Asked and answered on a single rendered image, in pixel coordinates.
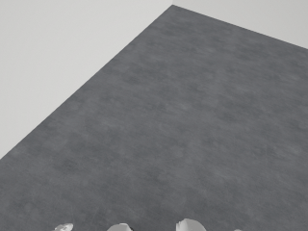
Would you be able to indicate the right robot thigh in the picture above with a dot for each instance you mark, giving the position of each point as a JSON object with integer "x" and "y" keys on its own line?
{"x": 189, "y": 225}

